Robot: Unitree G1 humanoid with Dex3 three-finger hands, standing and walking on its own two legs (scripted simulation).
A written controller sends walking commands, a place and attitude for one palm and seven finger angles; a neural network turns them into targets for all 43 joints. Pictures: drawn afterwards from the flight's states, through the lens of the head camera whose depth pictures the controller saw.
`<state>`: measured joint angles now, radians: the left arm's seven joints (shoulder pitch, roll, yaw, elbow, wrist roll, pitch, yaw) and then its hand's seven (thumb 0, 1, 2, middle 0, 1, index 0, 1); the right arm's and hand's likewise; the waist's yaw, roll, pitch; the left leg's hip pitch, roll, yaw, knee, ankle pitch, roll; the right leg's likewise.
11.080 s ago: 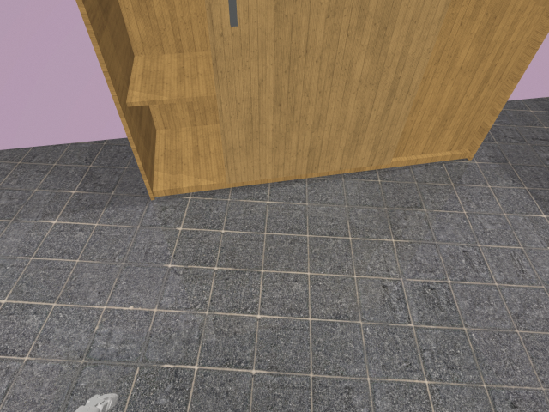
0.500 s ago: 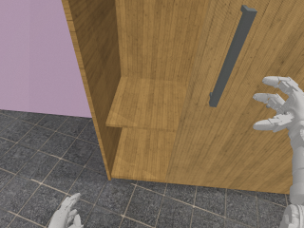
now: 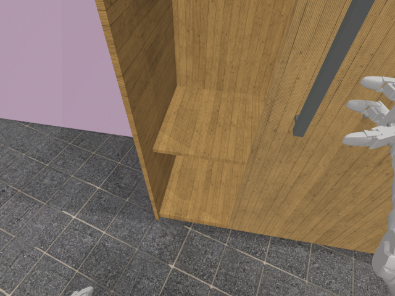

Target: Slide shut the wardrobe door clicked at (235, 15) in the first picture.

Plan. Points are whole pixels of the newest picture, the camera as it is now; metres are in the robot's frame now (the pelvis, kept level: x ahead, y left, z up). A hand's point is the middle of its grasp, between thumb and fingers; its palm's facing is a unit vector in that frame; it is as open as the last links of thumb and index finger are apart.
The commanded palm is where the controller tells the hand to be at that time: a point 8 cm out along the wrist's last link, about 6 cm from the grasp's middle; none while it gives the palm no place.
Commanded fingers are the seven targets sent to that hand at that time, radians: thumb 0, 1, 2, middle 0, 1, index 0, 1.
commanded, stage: move the hooked fingers beside the handle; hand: right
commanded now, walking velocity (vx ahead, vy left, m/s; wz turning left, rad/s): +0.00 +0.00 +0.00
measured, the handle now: (322, 74) +0.52 -0.18 +0.21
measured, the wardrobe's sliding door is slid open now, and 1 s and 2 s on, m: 0.37 0.37 0.37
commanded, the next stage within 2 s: feel for the door with the fingertips in 1.14 s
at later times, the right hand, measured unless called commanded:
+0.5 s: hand (357, 107) +0.47 -0.25 +0.17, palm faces +0.06 +1.00 -0.02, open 13.8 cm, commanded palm +0.45 -0.29 +0.17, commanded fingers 0.00 0.50 -0.30 0.30 1.20 0.30 1.20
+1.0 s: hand (360, 110) +0.46 -0.25 +0.17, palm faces +0.08 +1.00 -0.02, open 14.0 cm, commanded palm +0.44 -0.30 +0.17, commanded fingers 0.00 0.50 -0.30 0.30 1.20 0.30 1.20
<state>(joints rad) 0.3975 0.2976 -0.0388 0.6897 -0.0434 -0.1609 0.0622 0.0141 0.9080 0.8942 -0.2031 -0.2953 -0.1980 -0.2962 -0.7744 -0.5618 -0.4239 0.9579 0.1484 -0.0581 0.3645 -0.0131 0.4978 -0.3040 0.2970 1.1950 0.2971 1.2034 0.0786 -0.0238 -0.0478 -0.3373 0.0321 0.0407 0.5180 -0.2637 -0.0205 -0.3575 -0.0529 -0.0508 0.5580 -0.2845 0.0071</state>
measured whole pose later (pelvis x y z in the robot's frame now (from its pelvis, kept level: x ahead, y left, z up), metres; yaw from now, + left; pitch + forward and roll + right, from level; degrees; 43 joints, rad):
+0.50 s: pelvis +0.01 -0.01 +0.00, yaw +0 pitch +9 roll +1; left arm 0.43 0.29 -0.03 0.69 -0.03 -0.09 0.04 0.01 0.91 0.89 -0.20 -0.30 -0.20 -0.30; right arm -0.88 -0.58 -0.42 1.07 0.12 -0.12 0.34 -0.01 0.50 -0.30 0.33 1.22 0.33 1.23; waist 0.10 -0.02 -0.07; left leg -0.42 0.04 0.04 0.55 -0.28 -0.03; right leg -0.45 -0.05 -0.05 0.61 -0.31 0.00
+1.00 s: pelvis +0.01 +0.00 +0.00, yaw +0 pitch +7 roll +1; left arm 0.38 0.29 -0.04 0.65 -0.04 -0.08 0.05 0.01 0.91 0.89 -0.20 -0.30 -0.20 -0.30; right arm -0.80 -0.58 -0.45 1.01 0.13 -0.10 0.34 -0.01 0.50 -0.30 0.30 1.20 0.30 1.20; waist 0.09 -0.03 -0.07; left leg -0.38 0.02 0.04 0.54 -0.29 -0.02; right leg -0.40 -0.06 -0.05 0.59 -0.32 0.01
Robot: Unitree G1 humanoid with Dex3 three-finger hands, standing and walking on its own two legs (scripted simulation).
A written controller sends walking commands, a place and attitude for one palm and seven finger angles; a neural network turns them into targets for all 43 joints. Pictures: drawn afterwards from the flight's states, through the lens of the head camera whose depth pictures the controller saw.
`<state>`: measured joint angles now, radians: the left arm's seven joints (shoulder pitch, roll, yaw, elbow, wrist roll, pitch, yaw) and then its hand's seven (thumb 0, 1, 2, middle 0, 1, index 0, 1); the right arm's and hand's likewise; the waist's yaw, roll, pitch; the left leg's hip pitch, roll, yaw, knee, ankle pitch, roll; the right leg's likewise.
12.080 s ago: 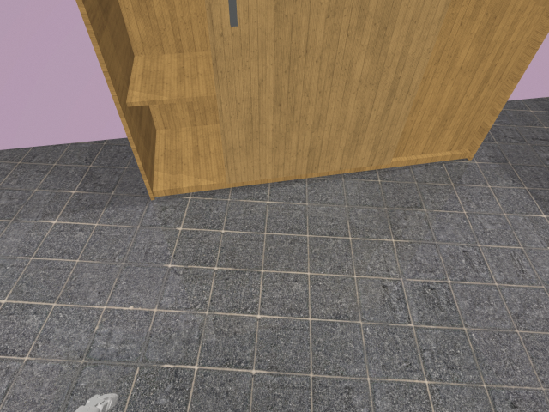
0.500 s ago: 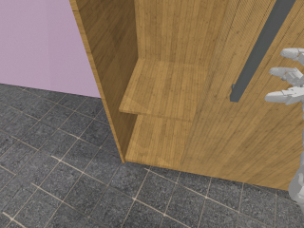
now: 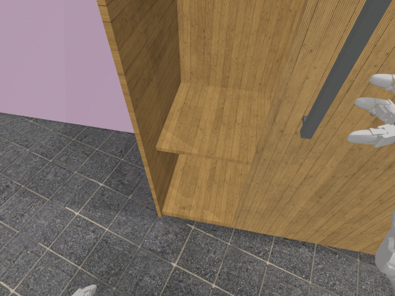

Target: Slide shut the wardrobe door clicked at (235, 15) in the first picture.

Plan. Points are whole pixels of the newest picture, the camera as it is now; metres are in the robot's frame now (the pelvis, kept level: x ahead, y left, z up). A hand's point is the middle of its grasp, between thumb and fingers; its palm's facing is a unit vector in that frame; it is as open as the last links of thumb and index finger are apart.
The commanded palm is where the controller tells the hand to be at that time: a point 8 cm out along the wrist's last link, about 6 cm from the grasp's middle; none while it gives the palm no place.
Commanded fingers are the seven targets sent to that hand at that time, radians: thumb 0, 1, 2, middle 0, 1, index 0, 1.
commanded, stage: move the hooked fingers beside the handle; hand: right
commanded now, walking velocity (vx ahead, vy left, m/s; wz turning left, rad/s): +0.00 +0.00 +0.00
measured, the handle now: (333, 74) +0.51 -0.18 +0.21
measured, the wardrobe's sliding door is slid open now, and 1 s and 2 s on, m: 0.37 0.37 0.37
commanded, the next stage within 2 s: feel for the door with the fingertips in 0.14 s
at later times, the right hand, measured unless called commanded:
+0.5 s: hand (356, 112) +0.45 -0.23 +0.17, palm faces +0.06 +1.00 +0.00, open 14.0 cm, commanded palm +0.43 -0.27 +0.17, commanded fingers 0.00 0.50 -0.30 0.30 1.20 0.30 1.20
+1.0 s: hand (353, 106) +0.46 -0.22 +0.18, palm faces +0.08 +1.00 -0.01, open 14.0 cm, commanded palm +0.44 -0.27 +0.17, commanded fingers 0.00 0.50 -0.30 0.30 1.20 0.30 1.20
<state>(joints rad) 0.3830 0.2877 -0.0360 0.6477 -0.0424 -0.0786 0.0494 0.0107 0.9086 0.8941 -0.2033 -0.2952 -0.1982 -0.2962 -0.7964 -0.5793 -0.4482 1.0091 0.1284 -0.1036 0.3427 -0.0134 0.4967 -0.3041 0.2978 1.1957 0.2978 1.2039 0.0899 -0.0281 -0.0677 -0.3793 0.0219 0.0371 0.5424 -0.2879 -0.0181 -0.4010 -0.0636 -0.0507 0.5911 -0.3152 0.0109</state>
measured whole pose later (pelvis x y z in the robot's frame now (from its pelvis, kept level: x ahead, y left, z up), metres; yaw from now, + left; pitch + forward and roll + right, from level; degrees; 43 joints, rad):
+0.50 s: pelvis +0.00 -0.01 +0.00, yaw +0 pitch +7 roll +1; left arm 0.38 0.28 -0.04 0.67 -0.04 -0.10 0.04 0.01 0.91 0.89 -0.20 -0.30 -0.20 -0.30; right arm -0.82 -0.50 -0.38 0.99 0.14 -0.09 0.28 -0.01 0.50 -0.30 0.30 1.20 0.30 1.20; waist 0.09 -0.03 -0.07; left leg -0.38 0.03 0.04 0.54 -0.28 -0.03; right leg -0.41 -0.05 -0.05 0.60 -0.31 0.00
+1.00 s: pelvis -0.01 +0.00 +0.00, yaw -1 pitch +7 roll +1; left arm 0.39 0.29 -0.03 0.70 -0.03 -0.11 0.05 0.01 0.91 0.89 -0.20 -0.30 -0.20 -0.30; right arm -0.91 -0.52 -0.38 1.10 0.11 -0.12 0.25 -0.01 0.50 -0.30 0.30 1.20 0.30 1.21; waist 0.10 -0.03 -0.06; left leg -0.39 0.03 0.04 0.54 -0.28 -0.02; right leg -0.42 -0.06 -0.04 0.60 -0.30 0.01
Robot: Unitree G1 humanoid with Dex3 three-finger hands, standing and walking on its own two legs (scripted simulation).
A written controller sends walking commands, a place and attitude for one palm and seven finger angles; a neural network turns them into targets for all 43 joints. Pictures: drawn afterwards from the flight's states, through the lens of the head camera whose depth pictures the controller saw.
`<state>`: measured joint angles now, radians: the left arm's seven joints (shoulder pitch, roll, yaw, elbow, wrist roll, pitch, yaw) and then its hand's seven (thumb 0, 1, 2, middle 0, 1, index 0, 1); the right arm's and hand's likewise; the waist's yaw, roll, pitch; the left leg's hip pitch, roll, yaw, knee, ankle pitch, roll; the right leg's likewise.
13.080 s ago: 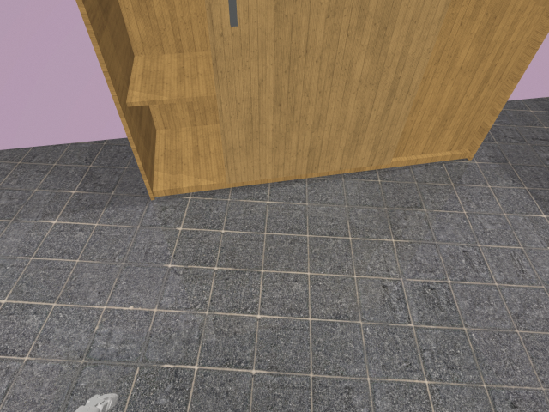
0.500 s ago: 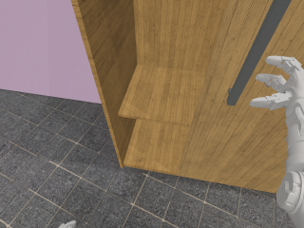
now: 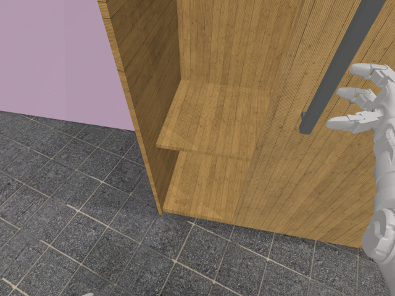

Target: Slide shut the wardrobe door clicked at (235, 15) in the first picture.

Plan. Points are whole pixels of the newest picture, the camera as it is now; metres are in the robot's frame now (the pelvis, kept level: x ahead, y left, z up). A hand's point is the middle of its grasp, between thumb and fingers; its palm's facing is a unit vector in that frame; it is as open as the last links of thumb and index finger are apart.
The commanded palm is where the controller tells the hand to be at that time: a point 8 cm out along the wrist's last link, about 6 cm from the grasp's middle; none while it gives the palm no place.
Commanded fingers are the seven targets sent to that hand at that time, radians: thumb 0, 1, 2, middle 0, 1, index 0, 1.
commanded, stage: feel for the door with the fingertips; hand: right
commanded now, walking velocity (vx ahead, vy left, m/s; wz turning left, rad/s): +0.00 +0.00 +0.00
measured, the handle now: (331, 69) +0.52 -0.18 +0.21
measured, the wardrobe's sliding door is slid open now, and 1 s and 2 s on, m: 0.37 0.37 0.37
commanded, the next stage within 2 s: slide the fingers in behind the handle in 0.08 s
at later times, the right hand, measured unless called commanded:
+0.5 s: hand (352, 101) +0.47 -0.22 +0.18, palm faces +0.06 +1.00 -0.01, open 13.7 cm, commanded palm +0.45 -0.26 +0.17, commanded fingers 0.00 0.50 -0.30 0.30 1.20 0.30 1.20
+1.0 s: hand (336, 104) +0.46 -0.19 +0.17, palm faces +0.05 +1.00 +0.00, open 14.0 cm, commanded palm +0.44 -0.23 +0.17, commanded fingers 0.00 0.50 -0.30 0.30 1.20 0.30 1.20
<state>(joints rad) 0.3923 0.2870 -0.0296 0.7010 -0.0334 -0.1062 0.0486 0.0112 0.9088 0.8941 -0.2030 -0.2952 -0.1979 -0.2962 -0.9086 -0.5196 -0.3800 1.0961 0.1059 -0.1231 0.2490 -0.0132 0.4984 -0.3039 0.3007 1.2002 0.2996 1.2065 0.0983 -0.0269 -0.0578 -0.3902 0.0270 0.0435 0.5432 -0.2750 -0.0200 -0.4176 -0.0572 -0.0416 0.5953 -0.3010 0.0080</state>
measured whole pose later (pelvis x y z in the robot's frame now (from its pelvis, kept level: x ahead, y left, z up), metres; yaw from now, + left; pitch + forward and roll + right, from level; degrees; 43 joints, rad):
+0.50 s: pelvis -0.01 +0.00 +0.00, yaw +0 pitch +9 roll +1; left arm 0.43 0.29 -0.04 0.71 -0.03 -0.11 0.03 0.01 0.91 0.89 -0.20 -0.30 -0.20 -0.30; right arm -0.97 -0.56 -0.37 1.17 0.11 -0.15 0.27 -0.01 0.50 -0.30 0.34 1.24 0.34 1.24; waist 0.11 -0.02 -0.07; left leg -0.46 0.03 0.05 0.57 -0.27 -0.02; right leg -0.49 -0.06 -0.04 0.63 -0.30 0.00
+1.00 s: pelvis +0.01 +0.00 +0.00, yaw +0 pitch +6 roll +1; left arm 0.37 0.27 -0.03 0.67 -0.03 -0.11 0.03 0.01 0.91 0.89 -0.20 -0.30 -0.20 -0.30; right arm -0.80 -0.40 -0.34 0.90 0.14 -0.06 0.19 -0.01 0.50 -0.30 0.30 1.20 0.30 1.21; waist 0.07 -0.04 -0.07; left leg -0.36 0.03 0.04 0.53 -0.28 -0.02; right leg -0.38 -0.06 -0.05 0.58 -0.31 0.01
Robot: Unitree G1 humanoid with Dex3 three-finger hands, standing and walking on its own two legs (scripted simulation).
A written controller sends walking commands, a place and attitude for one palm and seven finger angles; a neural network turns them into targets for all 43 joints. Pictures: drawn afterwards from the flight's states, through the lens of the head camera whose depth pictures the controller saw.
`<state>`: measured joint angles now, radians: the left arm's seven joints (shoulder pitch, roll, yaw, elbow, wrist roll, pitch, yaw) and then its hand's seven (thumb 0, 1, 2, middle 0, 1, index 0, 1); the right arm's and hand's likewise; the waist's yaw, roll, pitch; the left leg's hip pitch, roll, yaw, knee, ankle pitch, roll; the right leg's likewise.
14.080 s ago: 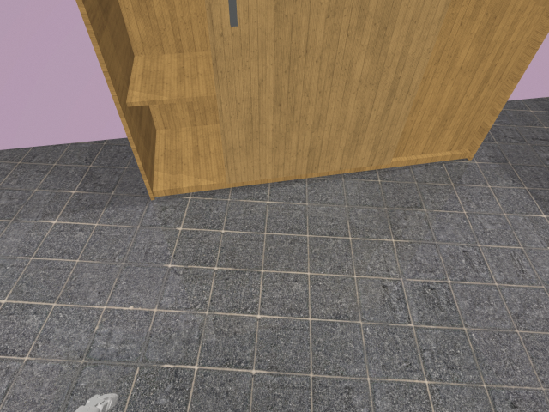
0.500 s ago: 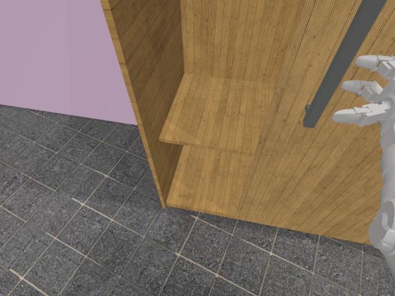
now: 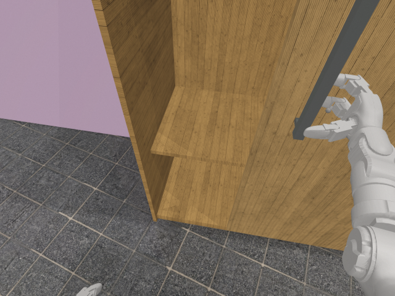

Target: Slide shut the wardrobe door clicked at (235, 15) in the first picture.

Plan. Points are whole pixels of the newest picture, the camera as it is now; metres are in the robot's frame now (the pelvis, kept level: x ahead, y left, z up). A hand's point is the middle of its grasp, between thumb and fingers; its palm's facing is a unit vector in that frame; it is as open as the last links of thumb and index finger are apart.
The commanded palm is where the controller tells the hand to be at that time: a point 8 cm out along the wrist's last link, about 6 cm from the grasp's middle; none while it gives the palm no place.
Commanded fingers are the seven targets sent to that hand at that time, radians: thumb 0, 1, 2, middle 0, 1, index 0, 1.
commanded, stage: slide the fingers in behind the handle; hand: right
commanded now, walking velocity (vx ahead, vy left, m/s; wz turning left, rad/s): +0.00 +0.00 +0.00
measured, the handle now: (322, 77) +0.51 -0.18 +0.21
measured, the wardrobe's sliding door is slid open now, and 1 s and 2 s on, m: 0.37 0.37 0.37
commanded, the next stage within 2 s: grip the handle and tug to test in 1.00 s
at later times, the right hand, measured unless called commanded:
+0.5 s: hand (311, 109) +0.45 -0.16 +0.17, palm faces +0.06 +1.00 -0.01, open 14.0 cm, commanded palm +0.43 -0.21 +0.17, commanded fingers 0.00 0.50 -0.30 0.30 1.20 0.30 1.20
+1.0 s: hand (312, 109) +0.45 -0.16 +0.17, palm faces +0.07 +1.00 +0.00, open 14.0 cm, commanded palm +0.43 -0.21 +0.17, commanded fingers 0.00 0.50 -0.30 0.30 1.20 0.30 1.20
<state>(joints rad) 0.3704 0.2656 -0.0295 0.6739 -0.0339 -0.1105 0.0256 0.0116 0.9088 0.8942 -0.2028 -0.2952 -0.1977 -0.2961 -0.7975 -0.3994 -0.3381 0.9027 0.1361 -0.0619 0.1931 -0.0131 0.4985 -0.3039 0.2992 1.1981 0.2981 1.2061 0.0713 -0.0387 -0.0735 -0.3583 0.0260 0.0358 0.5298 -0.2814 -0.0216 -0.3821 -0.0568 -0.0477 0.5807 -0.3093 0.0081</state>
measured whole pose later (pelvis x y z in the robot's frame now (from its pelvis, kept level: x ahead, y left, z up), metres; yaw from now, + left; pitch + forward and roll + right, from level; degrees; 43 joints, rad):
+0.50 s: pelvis -0.01 +0.01 +0.00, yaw +0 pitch +5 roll +1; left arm 0.36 0.27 -0.02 0.70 -0.03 -0.11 0.03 0.01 0.91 0.89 -0.20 -0.30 -0.20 -0.30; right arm -0.83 -0.35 -0.31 0.94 0.12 -0.08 0.12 -0.01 0.50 -0.30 0.30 1.20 0.30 1.20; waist 0.08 -0.04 -0.06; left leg -0.34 0.02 0.04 0.53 -0.28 -0.01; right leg -0.36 -0.06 -0.04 0.56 -0.29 0.02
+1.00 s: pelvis -0.01 +0.00 +0.00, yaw +1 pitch +5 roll +1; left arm 0.37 0.26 -0.02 0.71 -0.03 -0.12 0.03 0.01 0.91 0.89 -0.20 -0.30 -0.20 -0.30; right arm -0.82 -0.34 -0.31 0.94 0.11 -0.10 0.11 -0.01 0.50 -0.30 0.30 1.20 0.29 1.20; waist 0.08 -0.03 -0.06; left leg -0.34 0.02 0.03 0.52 -0.26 -0.02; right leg -0.35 -0.06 -0.06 0.55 -0.28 0.01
